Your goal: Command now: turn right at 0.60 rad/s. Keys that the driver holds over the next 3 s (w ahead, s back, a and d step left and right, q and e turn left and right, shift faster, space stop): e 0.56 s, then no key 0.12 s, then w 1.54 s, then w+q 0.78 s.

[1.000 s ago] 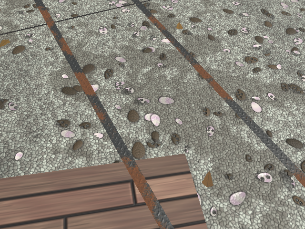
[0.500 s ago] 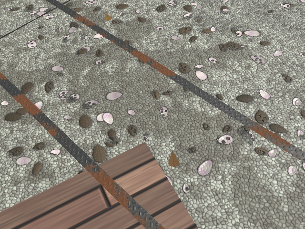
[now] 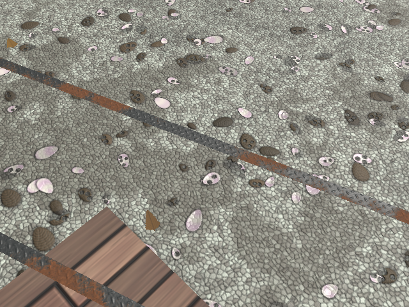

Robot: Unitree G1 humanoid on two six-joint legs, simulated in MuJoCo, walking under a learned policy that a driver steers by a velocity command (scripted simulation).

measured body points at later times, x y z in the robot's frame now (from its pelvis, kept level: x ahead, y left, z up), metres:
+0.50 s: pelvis +0.00 -0.05 +0.00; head +0.04 -0.08 +0.45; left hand +0.24 +0.19 -0.08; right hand +0.09 -0.37 -0.10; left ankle +0.07 +0.10 -0.70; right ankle -0.01 -0.14 -0.74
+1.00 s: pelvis +0.05 -0.06 +0.00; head +0.06 -0.07 +0.45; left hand +0.31 +0.11 -0.09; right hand -0.02 -0.34 -0.12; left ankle +0.07 +0.08 -0.74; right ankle -0.01 -0.17 -0.74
